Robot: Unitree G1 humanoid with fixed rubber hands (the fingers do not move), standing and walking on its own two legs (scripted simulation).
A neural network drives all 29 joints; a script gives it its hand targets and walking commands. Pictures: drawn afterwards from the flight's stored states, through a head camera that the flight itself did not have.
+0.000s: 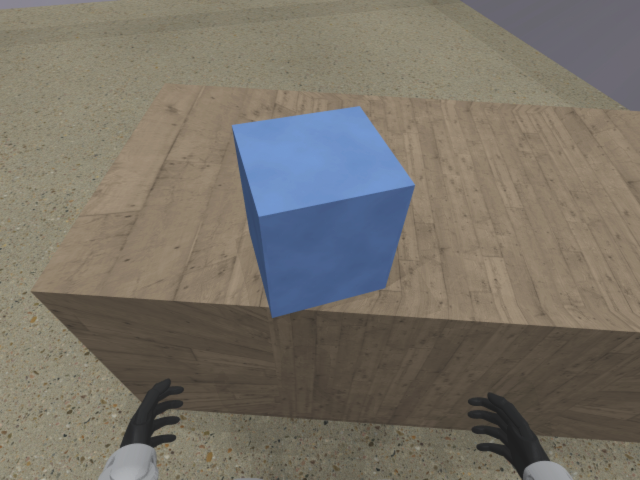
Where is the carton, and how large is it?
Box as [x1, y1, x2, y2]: [232, 106, 414, 317]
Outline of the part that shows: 359,106 232,125 249,231 272,317 383,288 385,286 414,184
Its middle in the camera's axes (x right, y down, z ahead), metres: -0.01 -0.04 +0.64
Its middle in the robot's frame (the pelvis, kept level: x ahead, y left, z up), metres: +0.50 +0.02 +0.01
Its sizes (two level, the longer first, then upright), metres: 0.210 0.200 0.250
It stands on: a pedestal, 0.65 m high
